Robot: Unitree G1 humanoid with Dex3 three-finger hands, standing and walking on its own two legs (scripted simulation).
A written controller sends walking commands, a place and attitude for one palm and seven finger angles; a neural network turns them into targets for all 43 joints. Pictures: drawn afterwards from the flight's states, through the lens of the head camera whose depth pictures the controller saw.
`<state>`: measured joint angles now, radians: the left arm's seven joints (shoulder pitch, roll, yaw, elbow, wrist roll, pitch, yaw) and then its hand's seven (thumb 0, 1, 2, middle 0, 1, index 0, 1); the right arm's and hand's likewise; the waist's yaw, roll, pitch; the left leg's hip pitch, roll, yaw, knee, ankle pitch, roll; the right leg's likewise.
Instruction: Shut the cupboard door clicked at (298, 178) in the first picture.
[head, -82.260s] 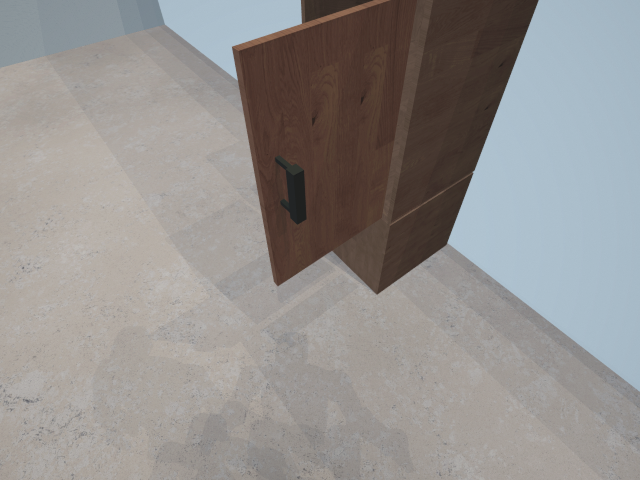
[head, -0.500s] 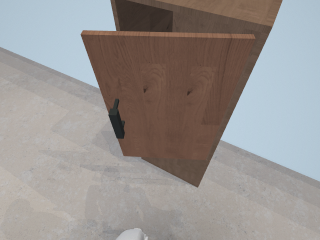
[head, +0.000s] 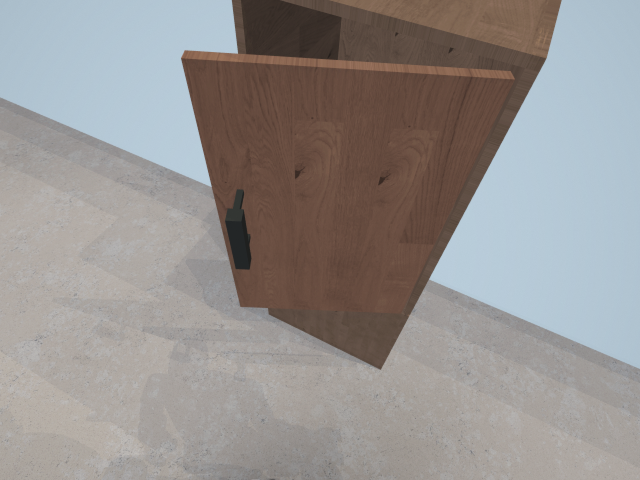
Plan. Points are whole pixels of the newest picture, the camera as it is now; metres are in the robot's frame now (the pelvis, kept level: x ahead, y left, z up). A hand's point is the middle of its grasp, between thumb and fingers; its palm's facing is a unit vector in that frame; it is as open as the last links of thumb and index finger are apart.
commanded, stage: come to a stop and stand still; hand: left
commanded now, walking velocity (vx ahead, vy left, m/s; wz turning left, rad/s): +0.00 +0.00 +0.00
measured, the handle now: (241, 230) +0.47 +0.15 -0.02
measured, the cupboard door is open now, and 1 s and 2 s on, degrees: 25 25 25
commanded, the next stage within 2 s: look again from close up in 0.86 s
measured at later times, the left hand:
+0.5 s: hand out of the picture -0.02 +0.11 -0.18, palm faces +0.03 -0.99 -0.14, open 7.3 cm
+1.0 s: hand out of the picture +0.00 +0.12 -0.18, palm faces +0.03 -0.98 -0.18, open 7.4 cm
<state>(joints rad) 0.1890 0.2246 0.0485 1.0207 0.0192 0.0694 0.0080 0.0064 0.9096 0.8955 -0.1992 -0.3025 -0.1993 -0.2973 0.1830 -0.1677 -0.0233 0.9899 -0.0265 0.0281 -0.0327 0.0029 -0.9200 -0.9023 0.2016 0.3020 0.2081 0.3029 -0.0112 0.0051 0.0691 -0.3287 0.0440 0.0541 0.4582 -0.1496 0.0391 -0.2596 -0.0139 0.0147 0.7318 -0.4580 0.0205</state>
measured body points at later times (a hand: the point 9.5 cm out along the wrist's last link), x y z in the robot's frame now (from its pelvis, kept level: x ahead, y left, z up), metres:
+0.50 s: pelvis +0.00 -0.04 +0.00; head +0.01 -0.04 +0.45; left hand -0.02 +0.16 -0.17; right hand -0.06 -0.26 -0.16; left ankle +0.06 +0.09 -0.74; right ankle -0.06 -0.16 -0.74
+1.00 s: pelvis +0.02 -0.04 +0.00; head +0.04 -0.03 +0.44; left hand +0.00 +0.18 -0.17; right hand +0.06 -0.27 -0.16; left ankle +0.06 +0.09 -0.74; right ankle -0.06 -0.16 -0.74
